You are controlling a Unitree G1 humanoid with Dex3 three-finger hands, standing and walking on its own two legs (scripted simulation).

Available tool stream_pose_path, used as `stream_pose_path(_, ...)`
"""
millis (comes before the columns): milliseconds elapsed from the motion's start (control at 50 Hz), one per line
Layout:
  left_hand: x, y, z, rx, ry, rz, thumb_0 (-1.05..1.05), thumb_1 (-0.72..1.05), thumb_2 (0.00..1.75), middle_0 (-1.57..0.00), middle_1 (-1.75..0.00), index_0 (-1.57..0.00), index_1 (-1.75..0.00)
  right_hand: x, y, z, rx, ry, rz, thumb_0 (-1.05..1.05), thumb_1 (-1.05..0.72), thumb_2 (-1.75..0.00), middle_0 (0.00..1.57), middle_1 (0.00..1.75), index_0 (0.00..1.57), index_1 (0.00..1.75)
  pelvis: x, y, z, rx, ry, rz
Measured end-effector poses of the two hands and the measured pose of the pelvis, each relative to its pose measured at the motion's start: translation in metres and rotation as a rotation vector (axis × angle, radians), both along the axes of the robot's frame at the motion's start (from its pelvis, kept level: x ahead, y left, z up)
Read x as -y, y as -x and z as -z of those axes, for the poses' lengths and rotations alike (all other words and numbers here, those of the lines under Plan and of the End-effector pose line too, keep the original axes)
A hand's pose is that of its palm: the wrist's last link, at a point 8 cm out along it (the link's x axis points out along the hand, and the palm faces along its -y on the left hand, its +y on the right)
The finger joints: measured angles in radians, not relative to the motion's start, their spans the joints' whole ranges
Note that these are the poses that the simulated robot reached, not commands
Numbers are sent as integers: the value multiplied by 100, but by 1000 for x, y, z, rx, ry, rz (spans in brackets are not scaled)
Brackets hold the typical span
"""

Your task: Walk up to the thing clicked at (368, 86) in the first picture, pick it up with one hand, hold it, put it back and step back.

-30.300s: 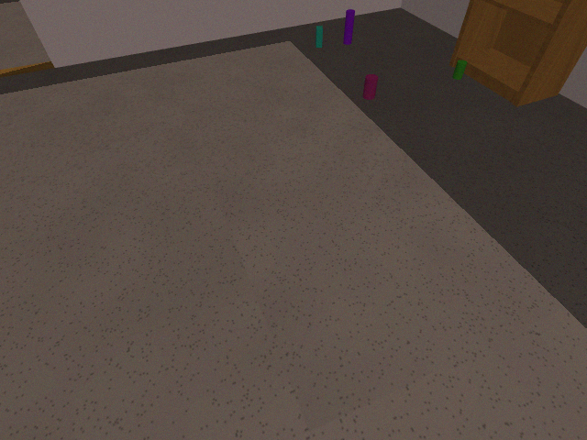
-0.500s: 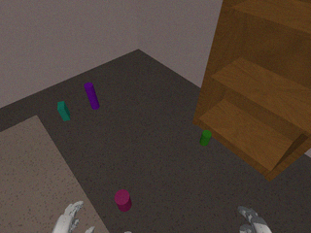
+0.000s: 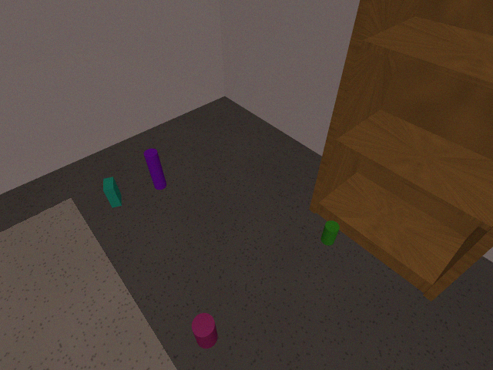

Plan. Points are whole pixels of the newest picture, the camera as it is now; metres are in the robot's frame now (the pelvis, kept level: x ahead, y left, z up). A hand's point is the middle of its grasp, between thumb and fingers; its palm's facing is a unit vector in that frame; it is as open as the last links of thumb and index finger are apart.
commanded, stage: stand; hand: left
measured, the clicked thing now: (205, 331) +0.41 +0.17 -0.71
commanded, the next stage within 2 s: step back in 1.60 s
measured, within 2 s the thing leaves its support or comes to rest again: neither
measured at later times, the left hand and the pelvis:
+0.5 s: hand out of the picture +0.03 +0.24 -0.16, palm faces -0.03 -0.94 -0.34, open 7.4 cm; pelvis -0.01 -0.01 +0.00, yaw +0 degrees
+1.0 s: hand out of the picture +0.09 +0.22 -0.15, palm faces -0.03 -0.94 -0.34, open 7.4 cm; pelvis +0.01 -0.02 +0.01, yaw +0 degrees
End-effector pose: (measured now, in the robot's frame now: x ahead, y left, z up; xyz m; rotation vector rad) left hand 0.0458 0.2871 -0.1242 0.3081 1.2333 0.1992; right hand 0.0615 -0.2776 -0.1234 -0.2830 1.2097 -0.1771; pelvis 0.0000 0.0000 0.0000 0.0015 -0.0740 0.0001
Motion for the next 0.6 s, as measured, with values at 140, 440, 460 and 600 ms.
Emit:
stream_pose_path(140, 0, 11, -3, -17, -8, -5, 1, 91, 90, -20, -30, -20, -30, 3, 3, 0, -2, -8, 5, 1, -90, -90, 21, 30, 20, 30, 1, 7, -2, 5, 1, -5)
stream_pose_path(440, 6, 26, -2, -75, -8, -16, 1, 91, 90, -20, -30, -20, -30, 24, 21, 0, -65, 10, 28, 1, -91, -90, 21, 30, 20, 30, 11, 9, -3, -15, 4, -6)
stream_pose_path(460, 6, 25, -2, -77, -7, -17, 1, 91, 90, -20, -30, -20, -30, 25, 22, 0, -70, 11, 29, 1, -91, -90, 21, 30, 20, 30, 11, 8, -3, -16, 3, -5)
stream_pose_path(600, 12, 12, -3, -74, -3, -9, 1, 91, 90, -20, -30, -20, -30, 27, 19, 1, -80, 7, 35, 1, -91, -90, 21, 30, 20, 30, 14, 2, -4, -18, 1, -1)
